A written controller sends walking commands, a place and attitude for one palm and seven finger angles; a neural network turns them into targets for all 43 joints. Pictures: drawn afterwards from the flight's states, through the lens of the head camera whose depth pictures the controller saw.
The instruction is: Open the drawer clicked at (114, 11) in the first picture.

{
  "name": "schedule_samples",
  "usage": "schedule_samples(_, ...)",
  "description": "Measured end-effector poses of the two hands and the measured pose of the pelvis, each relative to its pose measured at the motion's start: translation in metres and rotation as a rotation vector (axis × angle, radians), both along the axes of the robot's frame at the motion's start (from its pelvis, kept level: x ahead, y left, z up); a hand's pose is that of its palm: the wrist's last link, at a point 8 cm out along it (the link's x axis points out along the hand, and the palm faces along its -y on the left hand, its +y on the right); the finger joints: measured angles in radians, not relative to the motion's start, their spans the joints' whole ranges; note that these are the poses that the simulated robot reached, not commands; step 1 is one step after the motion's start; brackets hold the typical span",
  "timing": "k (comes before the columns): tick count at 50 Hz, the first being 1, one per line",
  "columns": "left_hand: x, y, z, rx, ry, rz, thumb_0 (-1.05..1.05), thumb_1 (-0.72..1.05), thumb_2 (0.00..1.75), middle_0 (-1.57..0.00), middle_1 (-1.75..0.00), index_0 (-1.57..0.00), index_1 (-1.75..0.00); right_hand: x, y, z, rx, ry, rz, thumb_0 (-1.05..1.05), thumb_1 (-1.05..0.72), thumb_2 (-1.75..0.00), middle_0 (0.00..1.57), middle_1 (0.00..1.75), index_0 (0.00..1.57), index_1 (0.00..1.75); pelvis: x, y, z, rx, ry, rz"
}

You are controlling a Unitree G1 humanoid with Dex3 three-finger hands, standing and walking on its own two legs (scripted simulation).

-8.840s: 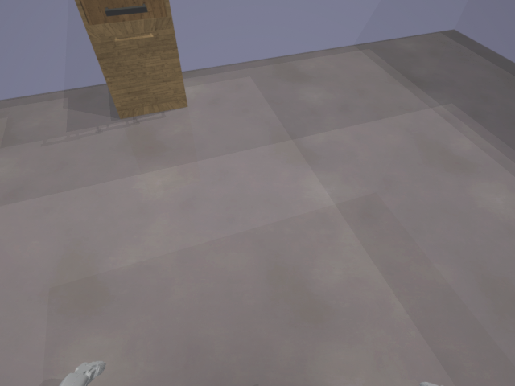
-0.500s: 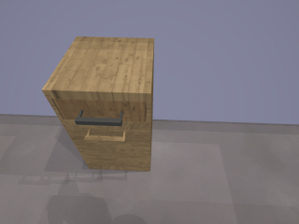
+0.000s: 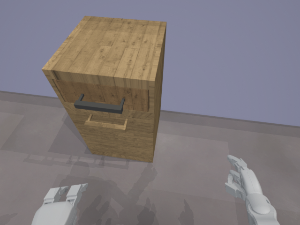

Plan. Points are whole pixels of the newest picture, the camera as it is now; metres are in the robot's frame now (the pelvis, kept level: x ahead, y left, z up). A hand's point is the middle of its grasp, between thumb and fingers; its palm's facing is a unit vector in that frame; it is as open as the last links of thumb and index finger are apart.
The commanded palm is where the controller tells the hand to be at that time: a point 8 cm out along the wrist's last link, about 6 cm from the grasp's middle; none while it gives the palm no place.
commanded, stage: raise the hand with hooked fingers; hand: left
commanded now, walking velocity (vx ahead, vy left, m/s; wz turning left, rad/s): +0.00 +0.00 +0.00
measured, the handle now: (100, 102) +0.53 +0.31 -0.10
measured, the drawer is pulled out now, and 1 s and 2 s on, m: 0.00 0.00 0.00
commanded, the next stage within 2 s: move the hooked fingers above the handle in 1.40 s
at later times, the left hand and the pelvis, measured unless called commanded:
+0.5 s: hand (78, 158) +0.24 +0.23 +0.04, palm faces -0.01 -0.07 -1.00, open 12.0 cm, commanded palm +0.23 +0.25 +0.10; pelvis +0.00 +0.00 +0.01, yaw -4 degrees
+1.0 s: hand (61, 119) +0.31 +0.29 +0.10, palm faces +0.07 -0.08 -0.99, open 13.8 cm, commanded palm +0.28 +0.28 +0.16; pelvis -0.01 +0.06 +0.03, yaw -4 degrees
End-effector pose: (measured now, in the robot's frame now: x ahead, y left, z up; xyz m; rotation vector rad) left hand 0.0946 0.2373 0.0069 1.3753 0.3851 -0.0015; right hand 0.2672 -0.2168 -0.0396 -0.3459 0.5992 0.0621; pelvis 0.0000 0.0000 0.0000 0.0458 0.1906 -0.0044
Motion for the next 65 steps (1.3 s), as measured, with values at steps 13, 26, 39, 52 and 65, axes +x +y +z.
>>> schedule_samples(13,0.118,0.003,0.075,0.164,-0.309,-0.060,0.00,0.20,0.60,-0.27,-0.74,-0.27,-0.74,-0.047,0.026,-0.063,0.193,0.183,-0.045,0.01,-0.90,-0.89,0.20,0.29,0.20,0.30,0.002,-0.011,-0.007,0.003,-0.004,0.003)
schedule_samples(26,0.130,0.002,0.089,0.118,-0.289,-0.226,0.00,-0.09,0.47,-0.30,-0.93,-0.29,-0.94,-0.133,-0.046,-0.065,0.017,0.323,-0.302,0.01,-0.90,-0.89,0.20,0.29,0.20,0.30,0.003,0.006,0.008,-0.011,-0.019,-0.064)
schedule_samples(39,0.165,0.020,0.117,0.088,-0.316,-0.140,0.00,-0.38,0.35,-0.32,-1.12,-0.31,-1.13,-0.096,0.009,-0.024,0.106,0.120,-0.298,0.01,-0.91,-0.89,0.20,0.29,0.20,0.30,-0.007,0.039,0.021,-0.030,-0.114,-0.073)
schedule_samples(52,0.192,0.056,0.153,0.120,-0.306,-0.160,0.00,-0.48,0.30,-0.32,-1.19,-0.32,-1.19,-0.091,0.074,-0.010,0.148,0.125,-0.191,0.01,-0.90,-0.89,0.20,0.30,0.20,0.30,-0.011,0.064,0.031,-0.050,-0.176,-0.057)
schedule_samples(65,0.195,0.052,0.143,0.083,-0.259,-0.280,0.00,-0.49,0.30,-0.32,-1.20,-0.32,-1.20,-0.127,0.057,-0.029,0.100,0.280,-0.245,0.01,-0.90,-0.89,0.20,0.30,0.20,0.30,-0.003,0.073,0.035,-0.055,-0.148,-0.060)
